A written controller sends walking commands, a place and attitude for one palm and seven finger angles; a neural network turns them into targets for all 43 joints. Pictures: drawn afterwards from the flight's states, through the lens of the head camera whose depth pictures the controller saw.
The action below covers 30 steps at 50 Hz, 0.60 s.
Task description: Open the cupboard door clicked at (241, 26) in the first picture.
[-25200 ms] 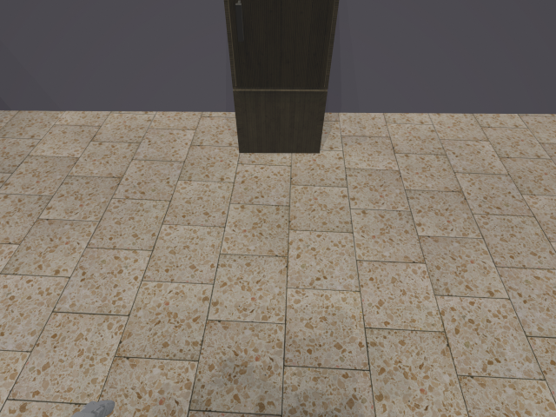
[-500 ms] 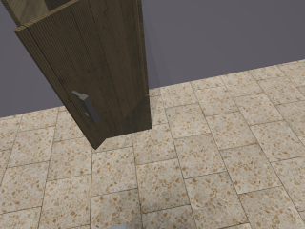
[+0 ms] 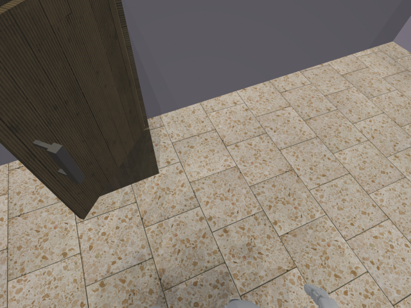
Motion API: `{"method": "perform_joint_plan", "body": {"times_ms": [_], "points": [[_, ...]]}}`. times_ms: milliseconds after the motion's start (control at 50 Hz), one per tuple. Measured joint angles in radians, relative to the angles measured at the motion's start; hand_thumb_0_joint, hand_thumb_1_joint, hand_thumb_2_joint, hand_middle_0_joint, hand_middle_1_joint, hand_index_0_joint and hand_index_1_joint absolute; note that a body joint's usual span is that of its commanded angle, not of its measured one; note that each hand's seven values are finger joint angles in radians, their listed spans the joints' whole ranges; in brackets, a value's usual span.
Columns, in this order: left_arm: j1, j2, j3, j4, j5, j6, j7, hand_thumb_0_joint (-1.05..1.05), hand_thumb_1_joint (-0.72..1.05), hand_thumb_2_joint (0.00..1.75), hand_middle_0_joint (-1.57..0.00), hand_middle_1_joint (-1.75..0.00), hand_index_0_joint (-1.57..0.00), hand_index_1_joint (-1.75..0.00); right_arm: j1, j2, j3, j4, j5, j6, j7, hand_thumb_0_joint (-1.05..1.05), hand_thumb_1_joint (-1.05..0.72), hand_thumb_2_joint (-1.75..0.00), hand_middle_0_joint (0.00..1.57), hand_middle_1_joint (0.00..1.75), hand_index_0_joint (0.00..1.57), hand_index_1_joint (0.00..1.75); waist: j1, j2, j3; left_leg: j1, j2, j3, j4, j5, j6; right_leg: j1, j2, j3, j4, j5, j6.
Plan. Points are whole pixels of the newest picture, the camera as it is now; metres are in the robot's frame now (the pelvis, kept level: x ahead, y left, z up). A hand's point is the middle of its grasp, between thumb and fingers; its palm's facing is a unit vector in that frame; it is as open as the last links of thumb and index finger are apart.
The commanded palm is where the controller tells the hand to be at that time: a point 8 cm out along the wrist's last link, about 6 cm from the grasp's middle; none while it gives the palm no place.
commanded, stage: walk to a spot facing it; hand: left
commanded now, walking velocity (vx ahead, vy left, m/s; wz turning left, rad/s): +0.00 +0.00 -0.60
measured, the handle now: (60, 162) +0.39 +0.38 -0.04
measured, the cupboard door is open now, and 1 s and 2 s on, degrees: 44 44 44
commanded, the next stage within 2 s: turn to face it in 1.94 s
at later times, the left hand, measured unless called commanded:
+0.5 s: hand (146, 284) +0.17 +0.15 -0.16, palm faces -0.29 -0.93 -0.21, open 7.4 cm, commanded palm none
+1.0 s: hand (178, 266) +0.22 +0.08 -0.17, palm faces -0.55 -0.82 -0.18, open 7.4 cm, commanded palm none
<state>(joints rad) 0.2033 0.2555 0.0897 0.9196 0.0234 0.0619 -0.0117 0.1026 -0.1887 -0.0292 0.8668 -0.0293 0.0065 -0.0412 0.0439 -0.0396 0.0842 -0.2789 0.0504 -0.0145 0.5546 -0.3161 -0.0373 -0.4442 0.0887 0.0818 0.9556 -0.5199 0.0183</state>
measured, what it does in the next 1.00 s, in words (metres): walks ahead, turning right: right foot, then left foot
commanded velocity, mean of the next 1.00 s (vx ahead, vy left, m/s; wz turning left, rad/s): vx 0.13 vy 0.00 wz -0.60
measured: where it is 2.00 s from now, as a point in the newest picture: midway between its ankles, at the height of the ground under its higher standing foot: (296, 282)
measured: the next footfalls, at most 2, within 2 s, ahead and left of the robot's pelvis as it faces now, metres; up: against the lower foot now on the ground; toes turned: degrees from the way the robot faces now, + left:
right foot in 0.16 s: +0.04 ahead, -0.14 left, +0.00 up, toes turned -6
left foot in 0.38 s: +0.08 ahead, +0.11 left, +0.00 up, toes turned -10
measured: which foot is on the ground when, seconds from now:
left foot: down 0.00-0.14, up 0.16-0.36, down 0.38-0.62, up 0.64-0.90, down 0.92-1.00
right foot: up 0.00-0.14, down 0.16-0.38, up 0.40-0.60, down 0.62-0.92, up 0.94-1.00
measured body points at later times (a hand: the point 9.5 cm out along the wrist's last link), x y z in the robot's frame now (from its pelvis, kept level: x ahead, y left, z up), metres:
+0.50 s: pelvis +0.01 -0.02 +0.00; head +0.07 -0.02 +0.45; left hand +0.19 +0.20 -0.15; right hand -0.02 -0.29 -0.13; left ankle +0.04 +0.12 -0.73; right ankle -0.04 -0.13 -0.67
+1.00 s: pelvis +0.08 -0.07 +0.00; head +0.12 -0.07 +0.45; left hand +0.25 +0.13 -0.16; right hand +0.01 -0.33 -0.12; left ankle +0.14 +0.03 -0.73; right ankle -0.03 -0.14 -0.68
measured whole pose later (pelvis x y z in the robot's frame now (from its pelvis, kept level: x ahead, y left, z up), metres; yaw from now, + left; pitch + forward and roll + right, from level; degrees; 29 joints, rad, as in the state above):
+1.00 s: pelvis +0.08 -0.07 +0.00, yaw -37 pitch +2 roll -1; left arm 0.28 0.24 0.08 0.97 0.03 0.04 -0.04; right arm 0.21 -0.21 -0.03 0.86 -0.04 -0.05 -0.01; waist 0.02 -0.03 0.04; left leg -0.29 0.07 0.11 0.58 -0.32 0.00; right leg -0.42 0.03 0.04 0.98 -0.47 -0.02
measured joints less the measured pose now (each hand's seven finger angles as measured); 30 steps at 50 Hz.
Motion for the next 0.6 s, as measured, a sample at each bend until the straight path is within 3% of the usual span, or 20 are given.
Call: {"method": "perform_joint_plan", "body": {"times_ms": [40, 80, 120, 160, 220, 260, 340, 380, 420, 480, 540, 600], "points": [[-0.028, 0.006, 0.003, -0.016, -0.002, 0.001, -0.01, 0.01, 0.9, 0.9, -0.2, -0.3, -0.2, -0.3, 0.026, -0.004, 0.003, 0.002, -0.008, 0.004, 0.0, 0.0, -0.91, -0.9, 0.2, 0.3, 0.2, 0.3, -0.001, 0.014, 0.015, 0.014, 0.023, 0.005, -0.014, 0.001, -0.015, -0.028, -0.035, -0.053, 0.058, -0.014, 0.011], [-0.045, 0.005, 0.0, -0.035, -0.003, -0.004, -0.02, 0.01, 0.91, 0.9, -0.2, -0.3, -0.2, -0.3, 0.046, -0.016, 0.0, 0.009, -0.012, 0.009, 0.002, 0.0, -0.9, -0.9, 0.2, 0.3, 0.2, 0.3, -0.004, 0.043, 0.029, 0.025, 0.054, 0.015, -0.012, -0.003, -0.026, -0.006, -0.06, -0.095, -0.028, 0.002, 0.009], [-0.051, 0.008, -0.005, -0.052, -0.004, -0.013, -0.028, 0.01, 0.91, 0.9, -0.2, -0.3, -0.19, -0.3, 0.067, -0.031, -0.005, 0.014, -0.008, 0.016, 0.006, 0.0, -0.9, -0.9, 0.2, 0.3, 0.2, 0.3, -0.011, 0.066, 0.035, 0.024, 0.084, 0.031, 0.023, -0.028, -0.04, 0.045, -0.071, -0.123, -0.179, 0.097, 0.001], [-0.038, 0.031, -0.009, -0.074, -0.002, -0.03, -0.03, 0.01, 0.91, 0.9, -0.2, -0.3, -0.2, -0.3, 0.095, -0.039, -0.013, 0.012, 0.002, 0.027, 0.012, 0.0, -0.9, -0.9, 0.2, 0.3, 0.2, 0.3, -0.019, 0.04, 0.018, -0.02, 0.078, 0.062, 0.143, -0.101, -0.043, 0.097, -0.095, -0.095, -0.328, 0.232, -0.031], [-0.056, 0.017, -0.013, -0.06, 0.001, -0.03, -0.008, 0.01, 0.91, 0.9, -0.2, -0.3, -0.2, -0.3, 0.08, -0.075, -0.029, 0.033, 0.016, 0.051, 0.009, 0.0, -0.9, -0.9, 0.2, 0.3, 0.2, 0.3, -0.033, 0.064, 0.043, -0.115, 0.054, 0.019, 0.416, -0.228, -0.025, 0.074, -0.067, -0.071, -0.273, 0.181, -0.039], [-0.056, 0.01, -0.016, -0.054, 0.005, -0.021, 0.005, 0.01, 0.91, 0.9, -0.2, -0.3, -0.2, -0.3, 0.073, -0.083, -0.032, 0.041, 0.019, 0.053, 0.006, 0.0, -0.91, -0.9, 0.2, 0.3, 0.2, 0.3, -0.04, 0.053, 0.048, -0.145, 0.031, 0.026, 0.466, -0.234, -0.022, 0.081, -0.06, -0.047, -0.292, 0.195, -0.034], [-0.049, 0.006, -0.023, -0.037, 0.003, -0.008, 0.011, 0.01, 0.9, 0.9, -0.2, -0.3, -0.2, -0.3, 0.078, -0.074, -0.027, 0.028, 0.024, 0.035, 0.008, 0.0, -0.91, -0.9, 0.2, 0.3, 0.2, 0.29, -0.05, 0.009, 0.034, -0.102, -0.008, 0.058, 0.239, -0.128, -0.021, 0.085, -0.055, 0.013, -0.327, 0.225, -0.024], [-0.04, -0.002, -0.028, -0.036, -0.006, 0.005, 0.006, 0.01, 0.9, 0.9, -0.2, -0.3, -0.2, -0.3, 0.101, -0.081, -0.02, 0.011, 0.018, 0.015, 0.01, 0.0, -0.91, -0.9, 0.2, 0.3, 0.2, 0.3, -0.056, 0.023, 0.006, -0.055, 0.005, 0.048, 0.059, -0.05, 0.011, 0.058, -0.029, 0.022, -0.297, 0.198, -0.02], [-0.052, 0.005, -0.027, -0.03, -0.008, 0.016, -0.004, 0.01, 0.9, 0.9, -0.2, -0.3, -0.2, -0.3, 0.111, -0.066, -0.012, 0.015, 0.005, 0.003, 0.007, 0.0, -0.91, -0.9, 0.2, 0.3, 0.2, 0.3, -0.055, 0.01, 0.009, -0.059, 0.018, 0.07, 0.08, -0.027, 0.026, 0.005, -0.032, 0.002, -0.14, 0.061, -0.01], [-0.074, 0.008, -0.021, -0.027, -0.004, 0.017, -0.019, 0.01, 0.9, 0.9, -0.2, -0.3, -0.2, -0.3, 0.14, -0.043, 0.001, 0.022, -0.007, -0.002, 0.011, 0.0, -0.91, -0.9, 0.2, 0.3, 0.2, 0.3, -0.054, 0.011, 0.014, -0.024, 0.05, 0.09, 0.041, -0.004, 0.009, -0.047, -0.052, -0.064, 0.062, 0.004, 0.009], [-0.085, -0.004, -0.022, -0.043, -0.007, 0.011, -0.03, 0.01, 0.91, 0.9, -0.2, -0.3, -0.2, -0.3, 0.16, -0.038, 0.004, 0.033, -0.011, 0.005, 0.014, 0.0, -0.91, -0.9, 0.2, 0.3, 0.2, 0.3, -0.05, 0.04, 0.014, 0.009, 0.092, 0.112, -0.001, 0.012, -0.01, -0.014, -0.077, -0.128, -0.009, 0.014, 0.011], [-0.083, -0.011, -0.027, -0.056, -0.009, -0.004, -0.035, 0.01, 0.91, 0.9, -0.2, -0.3, -0.2, -0.3, 0.172, -0.043, -0.001, 0.037, -0.006, 0.012, 0.02, 0.0, -0.9, -0.9, 0.2, 0.3, 0.2, 0.3, -0.053, 0.066, 0.009, 0.017, 0.13, 0.143, 0.028, -0.013, -0.035, 0.079, -0.084, -0.162, -0.226, 0.122, -0.005]]}}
